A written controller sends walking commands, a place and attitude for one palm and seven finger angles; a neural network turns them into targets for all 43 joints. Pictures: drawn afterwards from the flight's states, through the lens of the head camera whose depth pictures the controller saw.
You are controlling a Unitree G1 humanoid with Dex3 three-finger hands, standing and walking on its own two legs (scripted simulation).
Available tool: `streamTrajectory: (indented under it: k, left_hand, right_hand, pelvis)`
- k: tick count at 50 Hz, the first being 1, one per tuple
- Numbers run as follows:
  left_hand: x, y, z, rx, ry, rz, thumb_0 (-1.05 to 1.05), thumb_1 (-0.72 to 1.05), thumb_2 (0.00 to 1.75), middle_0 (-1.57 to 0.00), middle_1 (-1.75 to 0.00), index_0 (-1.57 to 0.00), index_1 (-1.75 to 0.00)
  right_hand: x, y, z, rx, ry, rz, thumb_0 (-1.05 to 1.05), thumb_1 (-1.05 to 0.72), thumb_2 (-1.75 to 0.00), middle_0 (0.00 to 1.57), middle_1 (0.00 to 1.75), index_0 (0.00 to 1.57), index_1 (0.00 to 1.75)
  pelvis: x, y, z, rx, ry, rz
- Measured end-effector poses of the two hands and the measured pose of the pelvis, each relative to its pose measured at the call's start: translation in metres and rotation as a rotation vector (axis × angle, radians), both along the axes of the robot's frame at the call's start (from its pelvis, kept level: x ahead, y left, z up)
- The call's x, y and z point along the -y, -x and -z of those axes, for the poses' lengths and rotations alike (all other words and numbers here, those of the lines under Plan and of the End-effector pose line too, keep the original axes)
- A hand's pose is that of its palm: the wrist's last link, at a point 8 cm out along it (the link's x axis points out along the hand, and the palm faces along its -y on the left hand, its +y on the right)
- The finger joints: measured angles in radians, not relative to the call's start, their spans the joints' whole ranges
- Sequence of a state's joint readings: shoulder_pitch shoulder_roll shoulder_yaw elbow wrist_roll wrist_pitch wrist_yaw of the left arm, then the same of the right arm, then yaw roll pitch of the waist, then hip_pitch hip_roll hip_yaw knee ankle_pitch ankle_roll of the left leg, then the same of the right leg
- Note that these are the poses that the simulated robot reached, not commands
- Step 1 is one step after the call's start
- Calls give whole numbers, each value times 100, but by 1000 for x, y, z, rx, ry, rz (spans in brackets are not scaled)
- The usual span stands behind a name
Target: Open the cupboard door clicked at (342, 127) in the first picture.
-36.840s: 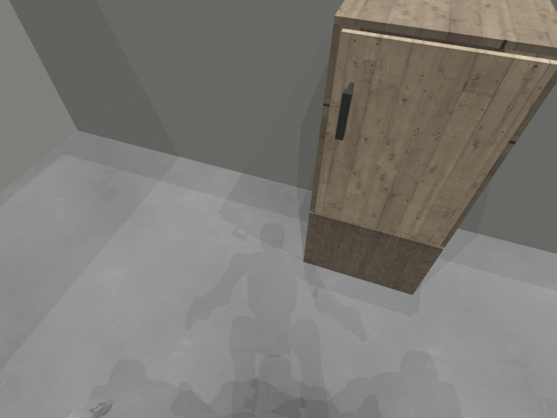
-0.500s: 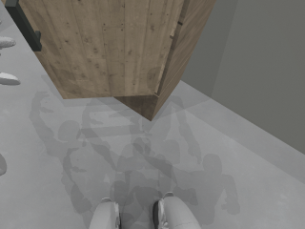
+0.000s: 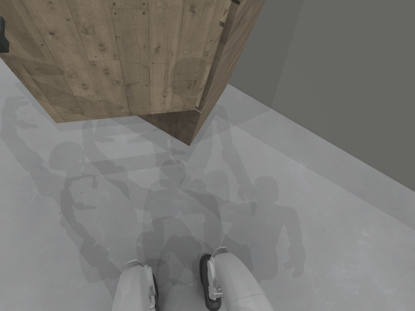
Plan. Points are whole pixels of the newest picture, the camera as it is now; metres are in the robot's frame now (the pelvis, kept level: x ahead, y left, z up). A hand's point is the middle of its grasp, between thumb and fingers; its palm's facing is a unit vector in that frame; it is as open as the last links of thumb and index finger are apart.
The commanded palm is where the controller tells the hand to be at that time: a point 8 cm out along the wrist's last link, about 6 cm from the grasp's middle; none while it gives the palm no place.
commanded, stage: move the hooked fingers beside the handle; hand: left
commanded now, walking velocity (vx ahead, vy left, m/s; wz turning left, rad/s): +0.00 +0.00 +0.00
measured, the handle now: out of the picture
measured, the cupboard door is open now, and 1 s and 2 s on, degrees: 40 40 40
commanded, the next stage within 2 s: slide the fingers in behind the handle in 0.82 s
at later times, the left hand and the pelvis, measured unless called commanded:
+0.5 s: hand out of the picture +0.53 +0.31 +0.10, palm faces +0.08 -1.00 -0.01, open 14.0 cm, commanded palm +0.52 +0.35 +0.09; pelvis +0.01 +0.00 +0.01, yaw +1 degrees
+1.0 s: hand out of the picture +0.54 +0.32 +0.09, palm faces +0.07 -1.00 -0.02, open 14.0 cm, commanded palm +0.54 +0.34 +0.09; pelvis +0.00 +0.00 -0.01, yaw +0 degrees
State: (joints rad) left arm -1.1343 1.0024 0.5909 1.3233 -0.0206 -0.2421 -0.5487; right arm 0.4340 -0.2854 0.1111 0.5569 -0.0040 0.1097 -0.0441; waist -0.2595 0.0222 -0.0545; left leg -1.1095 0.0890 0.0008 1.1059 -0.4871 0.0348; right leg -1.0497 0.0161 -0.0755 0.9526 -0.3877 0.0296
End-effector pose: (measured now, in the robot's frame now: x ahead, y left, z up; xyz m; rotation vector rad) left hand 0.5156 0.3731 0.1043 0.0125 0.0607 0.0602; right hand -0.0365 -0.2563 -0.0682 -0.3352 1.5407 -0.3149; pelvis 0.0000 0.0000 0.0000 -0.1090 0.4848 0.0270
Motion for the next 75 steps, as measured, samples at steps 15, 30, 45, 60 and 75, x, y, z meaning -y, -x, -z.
streamTrajectory:
  k: [15,30,45,60,75]
  left_hand:
    - [4,6,0,5,6,3,-1,-50,30,-30,-120,-30,-120]
    - [5,13,-1,2,-4,-20,-1,-50,30,-30,-120,-30,-120]
    - [1,4,10,-6,-1,-14,-1,-50,30,-30,-120,-30,-120]
    - [7,-4,10,-3,7,-17,-1,-50,30,-30,-120,-29,-122]
    - [15,2,10,-3,16,-50,-1,-50,30,-30,-120,-21,-121]
  right_hand:
    - [-2,-21,-7,21,-19,-23,1,-91,-90,21,30,21,30]
    - [14,-32,-1,75,3,-47,0,-91,-90,21,30,21,30]
    - [11,-10,7,19,13,-27,1,-91,-90,21,30,21,30]
    - [-5,-1,1,-21,-20,-14,1,-91,-90,21,30,21,30]
    - [4,-21,-4,-3,-15,-56,0,-91,-90,21,30,21,30]
  pelvis:
    - [-3,-10,-9,23,4,-15]
    - [5,-4,-5,34,-3,-12]
    - [7,4,6,-2,9,-9]
    - [0,-1,1,-7,11,-18]
    - [1,-9,-7,17,7,-42]
